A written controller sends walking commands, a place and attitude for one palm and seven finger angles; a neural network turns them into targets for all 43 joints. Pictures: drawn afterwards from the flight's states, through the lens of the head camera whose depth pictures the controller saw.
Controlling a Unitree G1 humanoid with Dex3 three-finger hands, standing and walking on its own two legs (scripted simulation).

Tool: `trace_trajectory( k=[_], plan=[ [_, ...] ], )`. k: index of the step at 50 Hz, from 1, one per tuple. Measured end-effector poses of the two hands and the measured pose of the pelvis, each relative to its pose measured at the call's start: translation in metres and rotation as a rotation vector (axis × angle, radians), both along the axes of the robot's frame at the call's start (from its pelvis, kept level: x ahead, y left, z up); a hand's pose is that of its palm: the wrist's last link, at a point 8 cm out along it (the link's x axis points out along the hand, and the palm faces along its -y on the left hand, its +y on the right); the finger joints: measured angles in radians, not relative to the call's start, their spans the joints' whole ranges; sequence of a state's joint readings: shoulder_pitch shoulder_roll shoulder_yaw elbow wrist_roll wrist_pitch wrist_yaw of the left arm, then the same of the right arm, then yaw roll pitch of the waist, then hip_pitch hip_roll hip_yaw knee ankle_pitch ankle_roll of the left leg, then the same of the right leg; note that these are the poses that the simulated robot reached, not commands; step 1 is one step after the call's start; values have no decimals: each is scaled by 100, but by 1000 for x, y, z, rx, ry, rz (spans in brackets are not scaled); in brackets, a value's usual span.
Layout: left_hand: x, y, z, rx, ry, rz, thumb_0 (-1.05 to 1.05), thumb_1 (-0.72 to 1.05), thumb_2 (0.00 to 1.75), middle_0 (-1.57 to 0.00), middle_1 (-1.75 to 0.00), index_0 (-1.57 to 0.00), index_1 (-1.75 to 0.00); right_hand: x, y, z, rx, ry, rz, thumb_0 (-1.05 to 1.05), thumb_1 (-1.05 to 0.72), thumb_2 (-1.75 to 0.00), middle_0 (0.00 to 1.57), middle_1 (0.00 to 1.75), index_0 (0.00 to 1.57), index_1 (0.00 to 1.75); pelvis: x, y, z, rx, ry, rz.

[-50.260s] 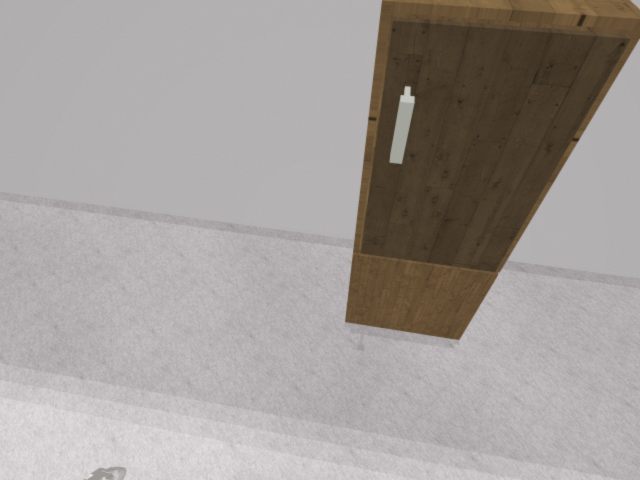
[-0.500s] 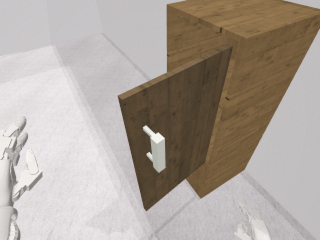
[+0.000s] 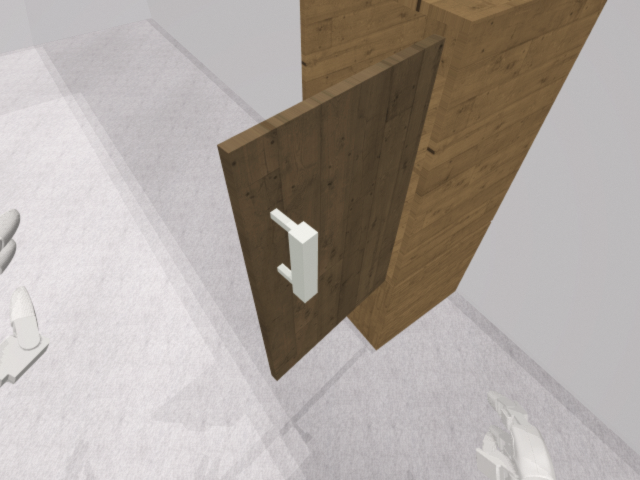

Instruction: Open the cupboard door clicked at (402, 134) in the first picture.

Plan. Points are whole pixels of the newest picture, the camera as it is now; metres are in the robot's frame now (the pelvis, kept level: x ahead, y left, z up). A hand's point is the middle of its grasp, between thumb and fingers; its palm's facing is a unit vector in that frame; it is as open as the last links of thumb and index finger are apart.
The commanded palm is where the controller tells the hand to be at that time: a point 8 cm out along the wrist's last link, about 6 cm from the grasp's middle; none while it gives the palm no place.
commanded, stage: step back with the hand held close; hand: left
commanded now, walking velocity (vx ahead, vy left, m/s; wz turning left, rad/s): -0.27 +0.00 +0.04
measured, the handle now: (292, 255) +0.37 +0.06 +0.08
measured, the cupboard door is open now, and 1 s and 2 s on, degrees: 99 99 99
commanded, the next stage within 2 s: stop stepping back and stand still in 0.82 s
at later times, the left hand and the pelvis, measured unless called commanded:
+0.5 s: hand out of the picture +0.13 +0.27 +0.17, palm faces +0.50 -0.71 -0.50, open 7.5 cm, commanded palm +0.07 +0.30 +0.18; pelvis -0.06 -0.01 -0.01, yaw +2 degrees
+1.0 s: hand out of the picture +0.00 +0.26 +0.17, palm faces +0.41 -0.78 -0.47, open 7.4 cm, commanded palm -0.06 +0.29 +0.18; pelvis -0.20 -0.01 +0.01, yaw +0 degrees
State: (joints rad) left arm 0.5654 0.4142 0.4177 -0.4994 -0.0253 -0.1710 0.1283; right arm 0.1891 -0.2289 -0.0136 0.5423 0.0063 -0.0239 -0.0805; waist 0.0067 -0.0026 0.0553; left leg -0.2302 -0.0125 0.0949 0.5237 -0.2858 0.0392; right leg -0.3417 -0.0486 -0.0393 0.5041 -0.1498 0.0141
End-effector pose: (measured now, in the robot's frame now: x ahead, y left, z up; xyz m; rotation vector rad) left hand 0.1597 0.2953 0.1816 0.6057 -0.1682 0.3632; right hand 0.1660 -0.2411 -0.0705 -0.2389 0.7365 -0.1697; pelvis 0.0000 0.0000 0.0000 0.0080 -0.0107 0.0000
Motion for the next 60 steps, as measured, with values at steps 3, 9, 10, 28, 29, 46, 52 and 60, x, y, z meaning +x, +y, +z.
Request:
trace_trajectory(
  k=[3, 9, 10, 28, 29, 46, 52, 60],
  plan=[
    [-12, 2, 1, 12, -35, 13, 2, 88, 90, -21, -30, -21, -30, -11, 2, -2, 1, -8, 7, 2, -91, -90, 20, 30, 20, 30, -10, 0, -4, 5, -6, 1],
    [-34, -1, 0, 12, -103, 37, 2, 88, 90, -21, -30, -21, -30, -33, 5, -11, 12, -20, 27, 2, -91, -90, 21, 30, 20, 30, -29, -3, -12, 3, -15, 8],
    [-37, -2, -1, 7, -111, 37, 2, 88, 90, -21, -30, -21, -30, -36, 5, -13, 13, -18, 29, 2, -91, -90, 21, 30, 20, 30, -32, -4, -13, 1, -14, 9],
    [-80, 0, 3, 12, -120, 58, 2, 89, 90, -21, -30, -21, -30, -88, 10, -19, 28, 37, 68, 2, -90, -90, 21, 30, 20, 30, -78, -12, -6, -32, 48, 7],
    [-80, -5, 1, -5, -105, 44, 2, 89, 90, -21, -30, -21, -30, -88, 9, -18, 33, 35, 70, 2, -90, -90, 21, 30, 20, 30, -84, -14, -4, -36, 45, 3],
    [-168, 6, 9, 3, -51, -23, 2, 88, 90, -21, -30, -21, -30, -155, 11, 19, -16, -61, 46, 2, -91, -90, 20, 30, 20, 30, -172, -3, 8, -43, 40, 5],
    [-218, -8, 4, -58, -50, 12, 2, 89, 90, -21, -30, -21, -30, -209, 16, 12, 26, -44, 70, 2, -90, -90, 21, 30, 20, 30, -214, -15, 8, -48, 32, 9],
    [-279, -31, 13, -28, -68, 25, 2, 88, 90, -21, -30, -21, -30, -278, -9, -11, 48, 39, 68, 2, -90, -90, 21, 30, 20, 30, -262, -34, 4, -4, 21, 10]
  ],
)
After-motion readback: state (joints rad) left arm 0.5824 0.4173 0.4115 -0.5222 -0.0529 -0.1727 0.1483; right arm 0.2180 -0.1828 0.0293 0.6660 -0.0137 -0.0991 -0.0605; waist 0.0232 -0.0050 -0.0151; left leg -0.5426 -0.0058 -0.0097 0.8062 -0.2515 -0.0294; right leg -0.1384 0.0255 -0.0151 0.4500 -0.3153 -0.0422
